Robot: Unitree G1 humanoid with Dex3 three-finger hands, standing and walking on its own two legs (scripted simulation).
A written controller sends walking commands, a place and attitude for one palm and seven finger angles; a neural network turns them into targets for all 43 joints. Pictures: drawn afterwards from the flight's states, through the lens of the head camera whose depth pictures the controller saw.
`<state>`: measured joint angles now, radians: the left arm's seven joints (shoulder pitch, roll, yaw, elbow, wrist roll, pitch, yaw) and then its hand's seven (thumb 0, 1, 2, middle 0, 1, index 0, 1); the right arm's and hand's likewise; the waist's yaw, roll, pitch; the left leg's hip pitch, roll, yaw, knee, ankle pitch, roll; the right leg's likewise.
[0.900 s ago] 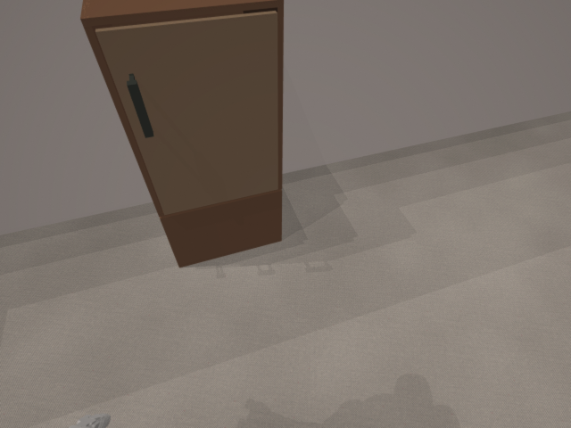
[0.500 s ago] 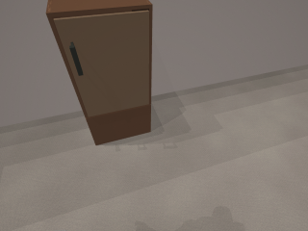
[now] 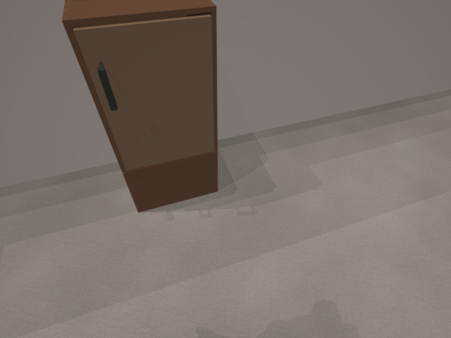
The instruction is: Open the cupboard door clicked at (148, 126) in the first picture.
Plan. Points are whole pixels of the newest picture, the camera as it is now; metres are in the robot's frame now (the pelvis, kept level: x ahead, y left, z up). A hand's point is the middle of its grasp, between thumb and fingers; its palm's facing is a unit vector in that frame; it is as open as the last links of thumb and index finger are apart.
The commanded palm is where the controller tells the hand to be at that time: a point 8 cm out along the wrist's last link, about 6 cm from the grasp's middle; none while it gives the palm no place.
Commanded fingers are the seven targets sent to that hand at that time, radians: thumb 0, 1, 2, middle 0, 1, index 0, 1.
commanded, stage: look at it before walking up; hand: left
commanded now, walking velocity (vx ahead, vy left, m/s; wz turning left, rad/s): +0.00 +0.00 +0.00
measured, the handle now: (107, 86) +0.82 +0.44 +0.00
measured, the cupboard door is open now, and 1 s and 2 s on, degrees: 0 0 0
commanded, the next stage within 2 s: turn to face it in 0.54 s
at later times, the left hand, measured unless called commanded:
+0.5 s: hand out of the picture +0.07 +0.25 -0.16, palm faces -0.02 -0.94 -0.33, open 7.4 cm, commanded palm none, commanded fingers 0.00 0.90 0.90 -0.20 -0.30 -0.20 -0.30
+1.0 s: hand out of the picture +0.04 +0.24 -0.19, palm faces +0.13 -0.96 -0.25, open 7.4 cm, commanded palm none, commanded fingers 0.00 0.90 0.90 -0.20 -0.30 -0.20 -0.30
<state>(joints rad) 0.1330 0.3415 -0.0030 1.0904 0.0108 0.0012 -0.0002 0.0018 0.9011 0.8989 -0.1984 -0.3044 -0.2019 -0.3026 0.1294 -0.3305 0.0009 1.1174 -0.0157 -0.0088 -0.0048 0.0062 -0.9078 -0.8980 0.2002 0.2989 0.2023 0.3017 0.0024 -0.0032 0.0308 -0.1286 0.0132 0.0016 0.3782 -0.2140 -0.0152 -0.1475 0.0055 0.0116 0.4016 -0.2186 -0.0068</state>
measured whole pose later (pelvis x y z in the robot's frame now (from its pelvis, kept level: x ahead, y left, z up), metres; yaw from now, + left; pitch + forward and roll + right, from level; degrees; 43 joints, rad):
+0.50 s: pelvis +0.00 +0.00 +0.00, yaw +0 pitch -2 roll +0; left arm 0.14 0.34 0.00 1.09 0.01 0.00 0.00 0.00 0.90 0.90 -0.20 -0.30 -0.20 -0.30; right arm 0.12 -0.33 0.00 1.12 -0.01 -0.01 0.00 0.01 -0.91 -0.90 0.20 0.30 0.20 0.30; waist 0.01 -0.01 0.03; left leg -0.12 0.01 0.00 0.36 -0.21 -0.01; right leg -0.14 0.00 0.01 0.38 -0.21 0.00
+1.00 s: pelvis -0.01 +0.02 -0.02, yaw +9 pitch -2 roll -1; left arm 0.16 0.26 0.02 0.97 0.02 0.04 0.02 0.00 0.90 0.90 -0.20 -0.30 -0.20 -0.30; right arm 0.20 -0.24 -0.03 1.01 -0.01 0.05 0.01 0.00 -0.91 -0.90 0.20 0.30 0.20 0.30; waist -0.02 -0.02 0.08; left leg -0.30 0.01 0.04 0.66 -0.35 -0.02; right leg -0.24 -0.08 -0.12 0.61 -0.33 0.02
